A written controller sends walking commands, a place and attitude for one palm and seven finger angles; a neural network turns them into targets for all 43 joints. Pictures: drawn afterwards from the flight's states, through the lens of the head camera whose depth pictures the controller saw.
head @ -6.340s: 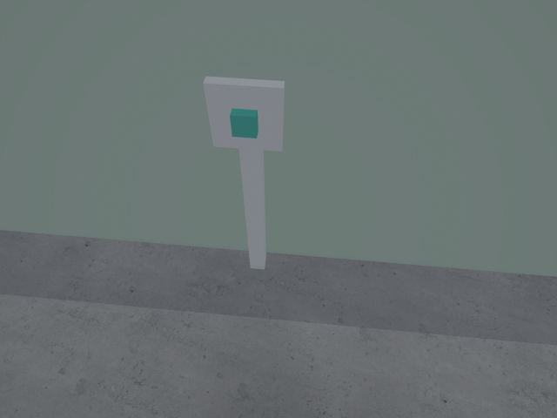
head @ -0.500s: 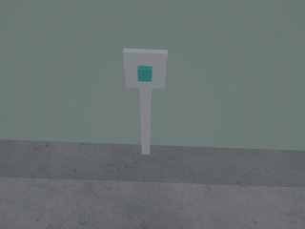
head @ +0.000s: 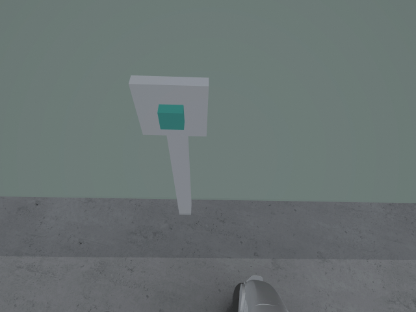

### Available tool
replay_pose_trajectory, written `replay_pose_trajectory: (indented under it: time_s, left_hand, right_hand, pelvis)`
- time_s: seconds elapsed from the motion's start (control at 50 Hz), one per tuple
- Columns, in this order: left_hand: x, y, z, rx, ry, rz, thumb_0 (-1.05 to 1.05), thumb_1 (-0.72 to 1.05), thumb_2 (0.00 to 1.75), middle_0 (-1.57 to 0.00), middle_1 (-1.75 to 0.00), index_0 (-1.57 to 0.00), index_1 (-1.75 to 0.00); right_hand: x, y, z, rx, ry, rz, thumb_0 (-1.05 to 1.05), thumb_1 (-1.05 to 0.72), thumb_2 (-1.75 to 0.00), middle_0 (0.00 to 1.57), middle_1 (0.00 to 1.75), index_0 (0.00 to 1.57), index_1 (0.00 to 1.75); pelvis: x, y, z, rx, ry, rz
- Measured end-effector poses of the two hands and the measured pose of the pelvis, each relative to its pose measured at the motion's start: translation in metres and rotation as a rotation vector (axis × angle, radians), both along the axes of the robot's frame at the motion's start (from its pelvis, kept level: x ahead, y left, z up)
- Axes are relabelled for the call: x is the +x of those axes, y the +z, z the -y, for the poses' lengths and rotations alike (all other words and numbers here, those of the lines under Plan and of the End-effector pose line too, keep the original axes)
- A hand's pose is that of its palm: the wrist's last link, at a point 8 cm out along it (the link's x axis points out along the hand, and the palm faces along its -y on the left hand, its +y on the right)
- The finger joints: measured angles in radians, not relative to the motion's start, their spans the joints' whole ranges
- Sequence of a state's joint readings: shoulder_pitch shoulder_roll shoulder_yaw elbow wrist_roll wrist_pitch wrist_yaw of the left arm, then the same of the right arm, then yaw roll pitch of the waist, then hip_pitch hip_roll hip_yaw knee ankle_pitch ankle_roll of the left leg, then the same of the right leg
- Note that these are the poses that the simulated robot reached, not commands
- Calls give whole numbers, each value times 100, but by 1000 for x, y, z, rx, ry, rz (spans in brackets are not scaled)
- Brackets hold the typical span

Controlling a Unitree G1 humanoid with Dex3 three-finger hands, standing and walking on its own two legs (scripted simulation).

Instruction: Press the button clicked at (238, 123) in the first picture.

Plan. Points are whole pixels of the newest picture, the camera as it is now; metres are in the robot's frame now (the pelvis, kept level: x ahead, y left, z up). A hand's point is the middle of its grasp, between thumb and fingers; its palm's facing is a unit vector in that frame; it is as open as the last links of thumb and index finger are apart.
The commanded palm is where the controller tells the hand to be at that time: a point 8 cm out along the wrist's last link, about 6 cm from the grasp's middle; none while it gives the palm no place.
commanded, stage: shuffle to correct the standing spot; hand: left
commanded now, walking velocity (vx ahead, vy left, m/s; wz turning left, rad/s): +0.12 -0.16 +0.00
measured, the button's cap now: (171, 116) +0.55 +0.12 +0.00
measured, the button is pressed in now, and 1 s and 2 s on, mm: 0 0 0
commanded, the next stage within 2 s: come to a stop and stand still in 0.12 s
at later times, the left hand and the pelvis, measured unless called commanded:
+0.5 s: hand (157, 309) +0.14 +0.11 -0.18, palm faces +0.12 -0.98 -0.17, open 7.2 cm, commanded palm none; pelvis +0.12 -0.06 +0.00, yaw +2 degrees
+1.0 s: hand out of the picture +0.11 +0.17 -0.17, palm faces +0.07 -0.97 -0.22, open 7.4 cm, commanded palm none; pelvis +0.07 -0.02 -0.01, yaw +1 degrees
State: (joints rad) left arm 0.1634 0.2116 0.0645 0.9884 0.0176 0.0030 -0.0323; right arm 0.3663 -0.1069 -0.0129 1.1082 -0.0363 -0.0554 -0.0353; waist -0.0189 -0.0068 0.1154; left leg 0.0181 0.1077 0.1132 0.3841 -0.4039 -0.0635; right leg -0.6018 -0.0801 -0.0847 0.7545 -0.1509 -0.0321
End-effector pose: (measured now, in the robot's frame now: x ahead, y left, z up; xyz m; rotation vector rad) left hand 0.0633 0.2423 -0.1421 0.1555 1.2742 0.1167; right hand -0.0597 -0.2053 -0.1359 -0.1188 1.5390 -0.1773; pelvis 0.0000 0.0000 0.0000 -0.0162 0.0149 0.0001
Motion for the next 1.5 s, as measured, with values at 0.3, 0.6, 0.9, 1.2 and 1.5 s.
replay_pose_trajectory:
  time_s: [0.3, 0.6, 0.9, 1.2, 1.5]
  left_hand:
    - [81, -8, 71, -2, 46, 45, 0, 93, 90, -20, -30, -20, -29]
    - [45, 3, 77, 32, 125, -80, 0, 92, 90, -20, -30, -20, -29]
    - [22, -3, 43, 40, 96, -19, 0, 91, 90, -21, -30, -20, -30]
    - [38, 22, -8, 105, 25, 125, 0, 91, 90, -20, -30, -20, -29]
    - [12, 26, -21, 149, 46, 25, 0, 91, 90, -21, -30, -20, -30]
  right_hand:
    - [191, 4, 97, -93, 95, 228, 0, -91, -90, 20, 30, 20, 30]
    - [278, 0, 70, 9, 153, 361, 0, -91, -90, 20, 30, 20, 30]
    - [206, 1, 67, -59, 117, 338, 0, -91, -90, 20, 30, 20, 30]
    - [127, -5, 42, -19, 64, 293, 0, -90, -90, 20, 30, 20, 30]
    - [139, 9, 101, -127, 121, 247, 0, -90, -90, 20, 30, 20, 30]
  pelvis:
    - [85, -3, 59, -15, 47, 14]
    - [115, 1, 65, 21, 37, 31]
    - [77, -7, 33, 21, 51, 40]
    - [51, -1, 10, 31, 14, 82]
    - [53, 2, 18, 28, 35, 58]
